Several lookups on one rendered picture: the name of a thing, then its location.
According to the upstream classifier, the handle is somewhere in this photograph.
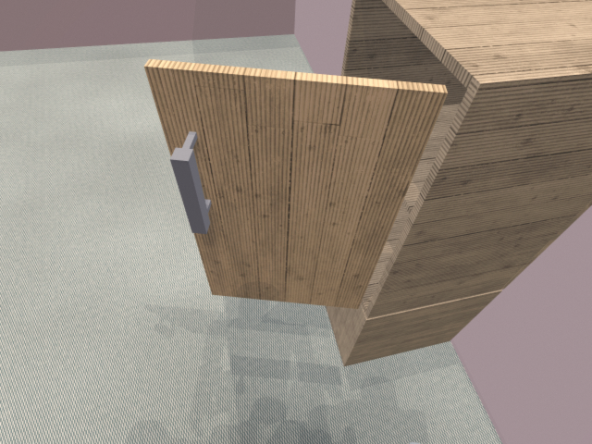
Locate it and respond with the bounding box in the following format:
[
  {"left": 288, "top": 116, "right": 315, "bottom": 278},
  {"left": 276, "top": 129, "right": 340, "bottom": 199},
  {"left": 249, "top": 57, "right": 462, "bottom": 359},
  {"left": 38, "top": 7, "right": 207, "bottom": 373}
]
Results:
[{"left": 170, "top": 131, "right": 211, "bottom": 234}]

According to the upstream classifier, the cupboard door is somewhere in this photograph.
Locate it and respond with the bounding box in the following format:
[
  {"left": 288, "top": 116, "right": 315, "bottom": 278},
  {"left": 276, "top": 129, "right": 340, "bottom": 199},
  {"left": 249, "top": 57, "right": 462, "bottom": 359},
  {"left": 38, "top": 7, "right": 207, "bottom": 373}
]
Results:
[{"left": 144, "top": 59, "right": 448, "bottom": 309}]

